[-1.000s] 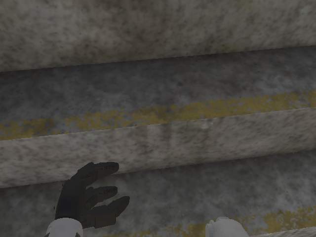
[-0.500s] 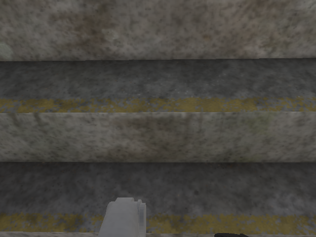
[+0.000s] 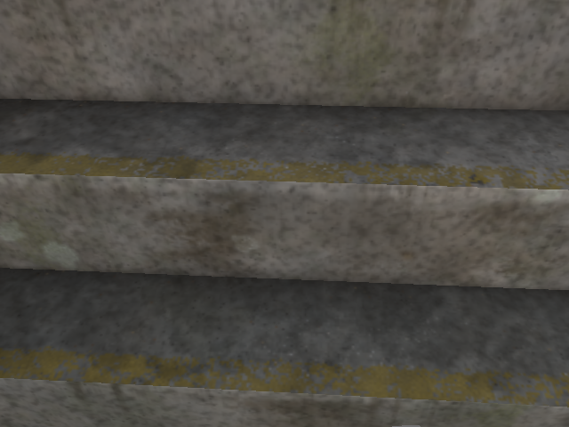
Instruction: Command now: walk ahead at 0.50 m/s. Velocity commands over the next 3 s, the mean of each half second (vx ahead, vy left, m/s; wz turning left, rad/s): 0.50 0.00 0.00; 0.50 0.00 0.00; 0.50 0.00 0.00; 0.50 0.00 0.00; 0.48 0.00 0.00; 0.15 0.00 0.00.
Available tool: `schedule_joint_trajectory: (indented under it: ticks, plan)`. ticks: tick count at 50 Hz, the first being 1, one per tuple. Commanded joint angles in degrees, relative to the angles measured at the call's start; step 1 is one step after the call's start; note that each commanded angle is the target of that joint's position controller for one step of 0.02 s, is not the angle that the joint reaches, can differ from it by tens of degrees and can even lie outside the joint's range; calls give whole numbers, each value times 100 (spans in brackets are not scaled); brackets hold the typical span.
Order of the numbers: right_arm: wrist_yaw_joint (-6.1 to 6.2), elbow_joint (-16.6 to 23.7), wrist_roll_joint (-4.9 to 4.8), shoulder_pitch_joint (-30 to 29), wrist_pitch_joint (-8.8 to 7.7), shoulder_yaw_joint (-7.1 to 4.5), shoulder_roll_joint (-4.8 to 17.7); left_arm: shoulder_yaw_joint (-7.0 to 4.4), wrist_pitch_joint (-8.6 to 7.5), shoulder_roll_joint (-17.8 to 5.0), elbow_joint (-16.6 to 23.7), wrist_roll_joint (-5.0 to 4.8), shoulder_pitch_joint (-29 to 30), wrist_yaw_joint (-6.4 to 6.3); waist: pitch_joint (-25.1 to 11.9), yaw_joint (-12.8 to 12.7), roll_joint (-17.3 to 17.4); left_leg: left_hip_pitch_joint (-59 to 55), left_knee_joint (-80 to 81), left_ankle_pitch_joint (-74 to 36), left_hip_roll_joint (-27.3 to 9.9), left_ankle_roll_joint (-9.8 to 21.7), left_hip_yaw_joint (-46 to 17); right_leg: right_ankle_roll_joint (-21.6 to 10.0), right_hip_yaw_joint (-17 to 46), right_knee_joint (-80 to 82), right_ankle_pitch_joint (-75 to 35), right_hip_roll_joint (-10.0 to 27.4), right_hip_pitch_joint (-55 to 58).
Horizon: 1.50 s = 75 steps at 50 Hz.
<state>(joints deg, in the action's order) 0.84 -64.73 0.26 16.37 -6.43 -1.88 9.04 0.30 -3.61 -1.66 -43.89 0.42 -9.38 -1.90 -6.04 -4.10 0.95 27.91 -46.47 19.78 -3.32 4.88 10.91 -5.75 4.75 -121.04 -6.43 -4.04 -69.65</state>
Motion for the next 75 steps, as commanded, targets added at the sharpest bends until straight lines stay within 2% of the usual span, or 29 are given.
schedule_joint_trajectory:
  ticks: [1, 7, 17, 19, 20, 21, 22, 23, 24, 25, 26, 28, 31, 36, 41, 46, 49, 51, 53, 55, 56, 57, 59, 61, 63, 67, 68, 72, 75]
  plan:
    - [16, 129, -2, 134, -274, -138, 411, -161, 37, -353, -49, 67, -269, -73, 532, 44, 385, -729, 2946, 1374, -1528, 770, -2251, -59, -210, -1366, 517, 271, -994]
    - [183, 153, 75, 1011, -371, -177, 302, -40, 43, -105, 509, 25, 853, 107, 767, 408, 120, -2292, 3486, 1005, -1873, 693, -2036, -178, -370, -1464, 1190, 881, -2110]
    - [314, 329, 240, 1582, -313, -358, 403, 84, 197, 63, 1807, 76, 2457, 197, 752, 855, 975, -3103, 4753, 198, -1882, 573, -1266, -175, -626, 919, 2777, 1780, -1790]
    - [237, 613, -131, 814, -203, -327, 457, 261, 325, 54, 1726, -254, 1722, 176, 739, 591, 1216, -1091, 5624, -1601, -1409, 934, -360, -512, -1276, 4266, 4503, 1393, 2022]
    - [206, 535, -265, 1335, -196, -280, 586, 72, 421, -283, 1253, -372, 1192, 121, 53, 734, 689, -1509, 5038, -3818, -1327, 1219, -196, -440, -2446, 4555, 4633, 577, 3181]
    - [51, 456, -150, 1747, -250, -213, 653, -35, 371, -340, 813, -220, -247, 27, -1019, 216, 786, -1950, 3079, -8560, -1374, 1029, -78, -620, -1949, 4433, 4231, 126, 4707]
    - [-209, 849, -340, 804, -384, -299, 878, -258, 268, -1031, 656, -92, -1421, -44, -1827, -682, 417, -613, 707, -8234, -812, 613, -223, -862, 768, 5696, 4344, 1228, 5922]
    - [-507, 1237, -405, 233, -553, -446, 1086, -562, 412, -1981, 499, 163, -2449, -144, -2542, -1187, -1212, -69, -1144, -5867, -269, 421, -727, -715, 3386, 8416, 6310, 1935, 6383]
    - [-606, 1417, -153, -184, -540, -535, 706, -768, 495, -2341, 341, 132, -1998, -229, -2182, -1129, -1834, 1632, -3978, -2372, 593, 197, -2157, -324, 5100, 10411, 7233, 2191, 6473]
    - [-457, 1771, 165, -217, -399, -392, -129, -785, 413, -2417, 512, 101, -799, -146, -1989, -552, -1348, 2707, -6639, -2224, 852, -106, -3367, 267, 4774, 10136, 6496, 2636, 6335]
    - [-365, 2206, 231, -668, -260, -269, -406, -704, 336, -2091, 348, 140, -66, -39, -1373, -79, -1131, 3282, -7824, -2672, 677, -17, -2931, 322, 4084, 9563, 6370, 2586, 5386]
    - [-188, 2508, 396, -642, -84, 8, -873, -334, 127, -795, -551, 58, 536, 125, 430, 915, -865, 3780, -7957, -3541, 579, 261, -2423, 298, 1679, 8214, 5151, 2003, 3604]
    - [-41, 2181, 138, -55, 222, 158, -942, -108, -134, -164, -1171, 122, -24, 179, 1027, 1200, -536, 4143, -7797, -3397, 868, 177, -2176, 392, 20, 8627, 3412, 1731, 3280]
    - [285, 2030, -78, -484, 309, 85, -615, -272, -571, -740, -1607, 19, -1130, 215, 756, 702, -643, 5228, -9423, -2486, 1166, 98, -1744, -63, -89, 9875, 1655, 2096, 4921]
    - [180, 2665, -55, -1908, 360, 248, -646, -246, -542, -869, -1702, 101, -1746, 121, 1158, 350, 223, 6062, -8718, -1742, 989, 245, -1507, 420, -692, 10623, 1956, 1939, 5665]
    - [138, 3021, -150, -2791, 608, 518, -889, -277, -553, -1072, -2134, -191, -3119, -307, 937, -197, -827, 6060, -6708, -835, 148, 226, 399, -15, -613, 12266, 849, 1975, 7141]
    - [-9, 2957, -137, -2842, 749, 615, -1008, -265, -428, -782, -2415, -94, -3524, -338, 510, -175, -1032, 5274, -5929, 188, -38, 643, 329, -249, -1190, 11827, -1351, 1784, 8273]
    - [47, 2550, -440, -2116, 671, 674, -728, -54, -453, -655, -2011, -392, -2907, -333, 217, 408, -1104, 1824, -3810, 1400, 882, 859, 1100, -387, -1613, 11116, -8609, 1888, 6481]
    - [83, 2215, -387, -885, 695, 534, -273, -157, -674, -1453, -1995, -675, -3379, -135, -1404, 781, -1409, -657, -3074, 1598, 1026, 986, 501, -641, -1086, 9080, -10809, 2267, 6372]
    - [157, 1751, -179, 565, 820, 278, 237, -311, -917, -2101, -1752, -513, -3214, 254, -2579, 1270, -1194, -2433, -1699, 2173, 477, 1079, -1522, -751, -606, 7339, -7631, 1838, 5192]
    - [216, 1359, 68, 599, 976, 43, 811, -310, -924, -1793, -1395, -334, -2369, 430, -2212, 1254, 325, -2427, 96, 3870, -298, 1346, -3808, -767, -597, 5807, -3715, 751, 3646]
    - [293, 1492, 329, -74, 1030, -203, 1086, -375, -821, -1358, -1102, -6, -1629, 466, -1942, 1182, 675, -1571, 1854, 4840, -1297, 1695, -5996, -575, -26, 2047, -489, -62, 2829]
    - [265, 1313, 324, -1714, 770, -170, 737, -189, -455, -281, 131, 370, -302, 271, -308, 246, 122, 619, 1753, 4154, -1522, 1054, -4773, -390, 376, -996, -210, -134, 1409]
    - [163, 559, 290, -1822, 498, 61, -51, -53, -170, -40, 219, 222, -1096, 164, 846, -617, -141, 1954, 1799, 3398, -1365, 366, -3095, -397, 485, -688, 529, 101, 922]
    - [104, 284, 249, -1520, 334, 202, -204, 17, 44, -7, -132, -8, -1709, 40, 1144, -914, -139, 2206, 2033, 2566, -1283, 174, -2011, -150, 334, -147, 520, 129, 762]
    - [86, 8, 40, -1016, 7, 161, 358, -33, 254, -311, -445, -237, -1594, -91, 1002, -783, 353, 2004, 2510, 2499, -1269, 571, -1444, 80, -192, 19, 409, 159, 784]
    - [74, 77, 34, -970, -108, 7, 677, -95, 208, -433, -390, -94, -1538, -43, 762, -731, 181, 1601, 2734, 2288, -1281, 524, -1338, -11, -231, 182, 479, 301, 897]
    - [110, -72, 42, -54, -250, -221, 688, -273, 87, -582, -161, 75, -555, -19, 695, -98, 256, -843, 3249, 2075, -1667, 643, -1824, -12, -352, -107, 1058, 898, -583]
    - [214, -32, 145, 405, -318, -311, 686, -199, 26, -291, 199, 52, 227, 111, 619, 264, 427, -1856, 3500, 1386, -1986, 738, -1806, -130, -484, -186, 1250, 1061, -974]
